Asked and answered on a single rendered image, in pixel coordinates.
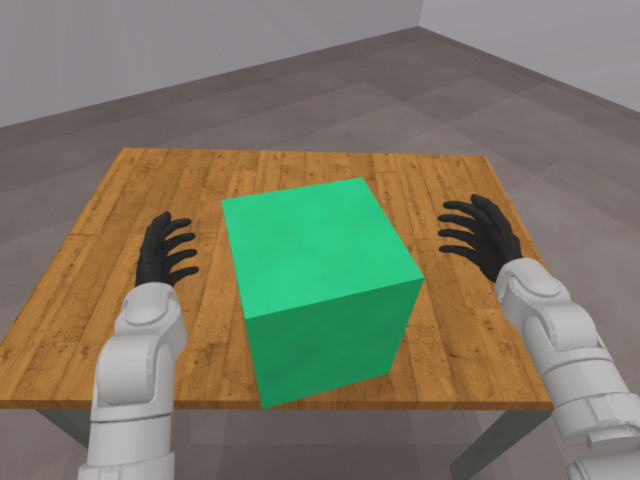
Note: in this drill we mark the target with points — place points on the table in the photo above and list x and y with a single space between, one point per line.
458 351

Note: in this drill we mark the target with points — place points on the right robot upper arm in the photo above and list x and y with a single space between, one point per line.
612 466

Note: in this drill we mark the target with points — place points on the robot right forearm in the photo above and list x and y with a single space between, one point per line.
592 404

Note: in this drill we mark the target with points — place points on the robot right hand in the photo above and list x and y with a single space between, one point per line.
493 237

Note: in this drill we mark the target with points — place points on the robot left forearm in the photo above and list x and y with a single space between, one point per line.
133 390

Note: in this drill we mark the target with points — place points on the carton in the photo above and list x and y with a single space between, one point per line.
327 286

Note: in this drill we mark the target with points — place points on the robot left hand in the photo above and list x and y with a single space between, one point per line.
153 264

